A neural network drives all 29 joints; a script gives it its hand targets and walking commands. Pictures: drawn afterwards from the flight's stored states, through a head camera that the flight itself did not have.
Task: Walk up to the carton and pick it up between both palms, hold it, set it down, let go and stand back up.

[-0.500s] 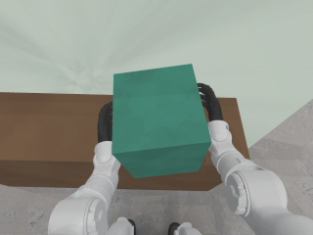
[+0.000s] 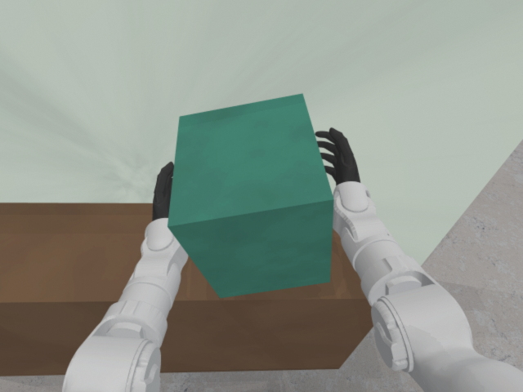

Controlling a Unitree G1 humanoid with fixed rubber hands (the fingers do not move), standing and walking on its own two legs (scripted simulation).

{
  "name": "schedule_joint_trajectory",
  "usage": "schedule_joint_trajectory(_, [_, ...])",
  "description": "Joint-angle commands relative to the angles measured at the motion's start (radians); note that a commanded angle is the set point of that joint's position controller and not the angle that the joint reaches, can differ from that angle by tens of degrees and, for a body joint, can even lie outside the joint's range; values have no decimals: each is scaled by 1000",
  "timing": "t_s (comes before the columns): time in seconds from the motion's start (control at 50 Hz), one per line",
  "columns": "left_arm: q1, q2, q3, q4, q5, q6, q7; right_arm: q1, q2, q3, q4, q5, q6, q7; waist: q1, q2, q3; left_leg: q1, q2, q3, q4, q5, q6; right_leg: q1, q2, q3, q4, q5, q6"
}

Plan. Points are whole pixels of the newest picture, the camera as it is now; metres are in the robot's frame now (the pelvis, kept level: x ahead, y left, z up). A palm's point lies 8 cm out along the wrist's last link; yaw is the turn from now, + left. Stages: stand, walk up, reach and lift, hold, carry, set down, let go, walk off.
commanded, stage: reach and lift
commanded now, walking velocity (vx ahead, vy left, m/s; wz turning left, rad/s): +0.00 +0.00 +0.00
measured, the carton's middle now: (258, 203) +0.41 +0.02 +0.07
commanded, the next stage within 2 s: hold in 1.70 s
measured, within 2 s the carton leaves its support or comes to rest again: neither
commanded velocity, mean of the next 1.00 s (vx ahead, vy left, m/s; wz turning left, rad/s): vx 0.00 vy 0.00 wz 0.00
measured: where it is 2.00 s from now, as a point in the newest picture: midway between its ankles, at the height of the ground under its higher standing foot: outside the picture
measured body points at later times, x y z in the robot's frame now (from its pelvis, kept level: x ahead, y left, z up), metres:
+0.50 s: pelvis +0.00 +0.01 +0.02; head -0.08 +0.02 +0.47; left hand +0.39 +0.18 +0.19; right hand +0.41 -0.12 +0.19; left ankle +0.05 +0.14 -0.71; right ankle +0.05 -0.10 -0.71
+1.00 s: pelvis +0.01 +0.03 +0.03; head -0.05 +0.05 +0.48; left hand +0.40 +0.18 +0.18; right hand +0.42 -0.11 +0.21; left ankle +0.05 +0.14 -0.71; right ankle +0.05 -0.10 -0.71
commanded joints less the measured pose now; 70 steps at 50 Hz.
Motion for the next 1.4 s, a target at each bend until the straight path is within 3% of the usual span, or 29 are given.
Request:
schedule_joint_trajectory(0.0, [-1084,-643,-454,-421,98,85,-111,-562,787,174,-299,-18,169,156,-44,93,-408,499,-91,-79,-196,63,-58,408,51,56,-251,-42,31])
schedule_joint_trajectory(0.04, [-1129,-647,-403,-401,91,168,-116,-636,812,173,-247,9,227,164,-40,63,-286,495,-85,-76,-241,-54,-44,433,34,67,-280,-148,38])
schedule_joint_trajectory(0.08, [-929,-580,-228,-252,189,250,-138,-684,787,133,-305,-19,256,168,13,-31,-201,466,-91,-53,-278,3,-8,511,24,75,-305,-105,51])
schedule_joint_trajectory(0.14, [-994,-648,-163,-216,222,327,-152,-871,763,72,-398,-16,264,186,19,-15,-183,464,-100,-42,-310,-16,4,557,26,75,-329,-151,42])
schedule_joint_trajectory(0.2, [-921,-678,-77,-146,241,372,-165,-959,757,94,-498,21,269,197,73,-47,-154,486,-103,-28,-328,49,24,616,29,88,-351,-92,50])
schedule_joint_trajectory(0.32, [-940,-686,-25,-196,261,387,-195,-911,780,68,-474,-3,283,185,42,-91,-110,533,-111,-14,-378,84,44,702,30,73,-382,31,64])
schedule_joint_trajectory(0.36, [-933,-679,14,-134,284,406,-212,-914,768,17,-441,-22,293,181,41,-88,-63,534,-116,-17,-390,40,42,668,34,57,-405,-64,63])
schedule_joint_trajectory(0.46, [-977,-736,-94,-206,239,429,-241,-886,734,-39,-415,-47,292,163,-66,-20,-38,560,-119,-21,-419,44,18,686,36,38,-429,4,56])
schedule_joint_trajectory(0.5, [-997,-735,-135,-309,208,406,-234,-929,799,57,-521,-4,277,152,-35,-62,-191,600,-125,-18,-401,163,18,778,40,46,-409,159,74])
schedule_joint_trajectory(0.56, [-960,-781,-213,-333,171,426,-229,-895,816,125,-601,50,291,139,-61,-46,-280,636,-123,-42,-363,255,9,806,44,52,-396,279,74])
schedule_joint_trajectory(0.58, [-941,-772,-188,-353,208,433,-225,-873,803,126,-572,63,297,143,-39,-25,-251,644,-123,-43,-369,251,9,797,44,51,-399,258,72])
schedule_joint_trajectory(0.64, [-996,-771,-205,-400,230,464,-214,-842,754,75,-487,49,316,160,-60,36,-167,642,-102,-51,-395,148,-7,702,59,27,-423,77,53])
schedule_joint_trajectory(0.68, [-983,-791,-215,-460,239,482,-203,-837,753,103,-511,69,317,169,-33,55,-205,689,-98,-50,-387,198,-11,708,63,24,-414,110,50])
schedule_joint_trajectory(0.7, [-941,-801,-232,-383,230,498,-202,-857,716,87,-504,72,319,175,-47,64,-184,675,-92,-68,-393,166,-21,672,71,17,-419,74,42])
schedule_joint_trajectory(0.82, [-827,-776,-169,-352,265,549,-216,-869,712,135,-596,105,335,160,-4,-2,-143,666,-108,-54,-396,203,5,757,65,38,-430,123,62])
schedule_joint_trajectory(0.84, [-849,-800,-231,-402,242,553,-212,-915,713,150,-652,113,322,158,-25,46,-194,684,-110,-59,-382,258,-7,753,68,28,-412,176,61])
schedule_joint_trajectory(0.88, [-877,-776,-189,-369,246,556,-216,-885,730,138,-603,106,344,158,-28,6,-157,680,-107,-54,-399,195,7,731,64,33,-427,125,62])
schedule_joint_trajectory(0.98, [-952,-804,-340,-620,154,544,-190,-843,759,215,-714,162,356,144,-50,80,-313,751,-105,-85,-333,385,-35,740,87,22,-391,274,63])
schedule_joint_trajectory(1.02, [-977,-824,-409,-689,141,564,-185,-803,743,185,-691,158,368,141,-96,119,-278,763,-102,-97,-324,391,-55,715,86,18,-391,262,54])
schedule_joint_trajectory(1.06, [-888,-759,-302,-542,199,592,-209,-748,698,121,-597,119,397,139,-90,50,-138,705,-93,-89,-373,233,-25,683,71,20,-433,135,54])
schedule_joint_trajectory(1.12, [-866,-745,-264,-458,224,616,-234,-748,668,88,-533,101,412,144,-97,54,-56,672,-99,-78,-406,144,-15,698,55,20,-434,85,54])
schedule_joint_trajectory(1.16, [-897,-749,-262,-510,226,621,-234,-770,678,108,-560,108,406,151,-85,63,-116,675,-101,-74,-404,138,-16,721,56,15,-423,85,50])
schedule_joint_trajectory(1.18, [-818,-748,-209,-413,252,639,-245,-858,672,106,-602,101,398,149,-59,35,-77,659,-110,-61,-417,137,5,734,48,23,-445,89,58])
schedule_joint_trajectory(1.2, [-819,-738,-206,-481,247,627,-241,-849,699,145,-653,119,393,150,-40,15,-151,677,-108,-60,-407,194,8,755,57,27,-432,145,61])
schedule_joint_trajectory(1.22, [-858,-746,-251,-531,231,625,-234,-827,691,161,-643,136,392,147,-51,74,-209,729,-105,-68,-389,264,-13,756,65,15,-414,194,55])
schedule_joint_trajectory(1.26, [-853,-735,-217,-509,228,624,-229,-878,734,209,-701,159,395,143,-10,12,-194,693,-119,-55,-386,255,8,759,61,31,-420,196,73])
schedule_joint_trajectory(1.32, [-921,-785,-296,-589,189,625,-212,-852,709,192,-683,189,397,149,-43,111,-264,762,-98,-79,-355,335,-26,696,77,16,-401,212,51])
schedule_joint_trajectory(1.36, [-904,-754,-285,-609,190,625,-209,-828,713,195,-706,176,402,145,-47,51,-253,760,-96,-86,-352,354,-20,711,76,17,-407,242,55])
schedule_joint_trajectory(1.38, [-862,-769,-286,-565,200,634,-214,-819,710,188,-717,179,406,140,-52,77,-209,740,-106,-88,-357,346,-26,711,74,21,-415,242,55])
